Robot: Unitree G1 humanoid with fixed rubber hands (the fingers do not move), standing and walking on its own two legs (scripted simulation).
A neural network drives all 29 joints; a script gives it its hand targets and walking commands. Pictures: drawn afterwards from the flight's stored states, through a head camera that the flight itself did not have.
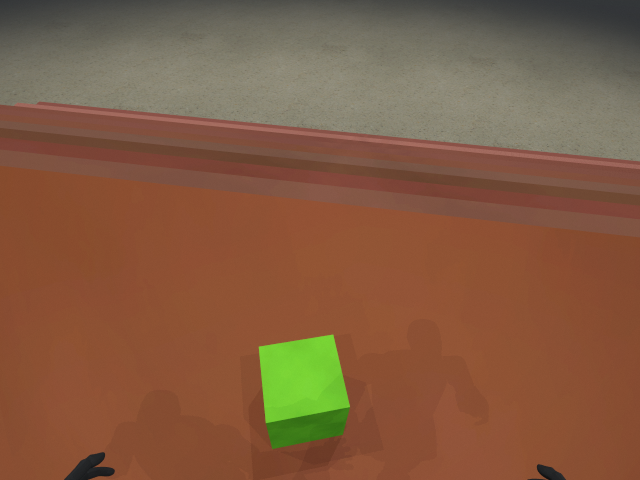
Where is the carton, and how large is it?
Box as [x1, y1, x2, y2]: [259, 335, 349, 448]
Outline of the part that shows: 332,335 259,347 265,419 272,448 342,434 349,404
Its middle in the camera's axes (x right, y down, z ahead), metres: -0.05 +0.45 +1.11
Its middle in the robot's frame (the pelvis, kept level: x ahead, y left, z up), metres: +0.45 +0.04 -0.66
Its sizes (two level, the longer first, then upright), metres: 0.210 0.200 0.250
